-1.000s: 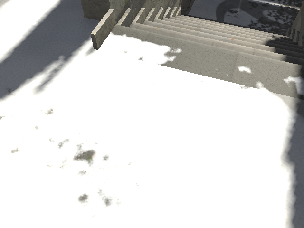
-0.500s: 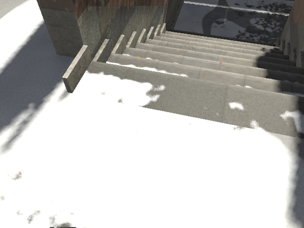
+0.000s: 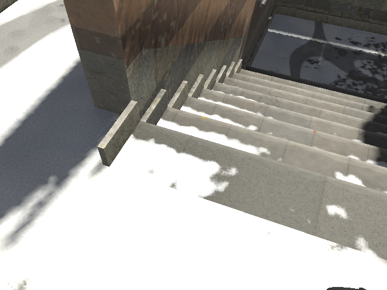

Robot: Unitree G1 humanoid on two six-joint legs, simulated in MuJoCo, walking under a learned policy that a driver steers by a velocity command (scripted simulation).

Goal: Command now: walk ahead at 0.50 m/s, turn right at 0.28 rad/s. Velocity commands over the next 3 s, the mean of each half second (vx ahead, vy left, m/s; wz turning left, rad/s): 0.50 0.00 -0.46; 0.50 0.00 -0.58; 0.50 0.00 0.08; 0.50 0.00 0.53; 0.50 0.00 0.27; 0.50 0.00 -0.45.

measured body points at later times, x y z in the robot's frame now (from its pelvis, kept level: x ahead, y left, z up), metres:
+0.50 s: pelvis +0.26 +0.01 +0.00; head +0.28 +0.00 +0.45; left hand +0.50 +0.20 -0.10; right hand +0.19 -0.25 -0.14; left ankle +0.18 +0.14 -0.74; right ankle +0.39 -0.18 -0.69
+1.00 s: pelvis +0.51 -0.12 +0.01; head +0.53 -0.16 +0.45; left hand +0.70 +0.10 -0.10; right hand +0.57 -0.45 -0.09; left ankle +0.76 -0.08 -0.69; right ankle +0.41 -0.15 -0.74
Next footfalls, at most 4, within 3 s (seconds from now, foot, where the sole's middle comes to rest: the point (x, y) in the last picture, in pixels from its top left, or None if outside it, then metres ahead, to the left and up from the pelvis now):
0.06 left None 0.22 0.14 -0.77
0.60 right None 0.44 -0.17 -0.77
1.10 left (260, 212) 0.79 -0.15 -0.77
1.56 right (338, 207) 0.84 -0.45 -0.77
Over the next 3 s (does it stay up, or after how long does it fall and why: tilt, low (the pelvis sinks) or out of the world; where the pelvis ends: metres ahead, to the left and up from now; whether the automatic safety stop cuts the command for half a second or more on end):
stays up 1.49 -0.35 -0.36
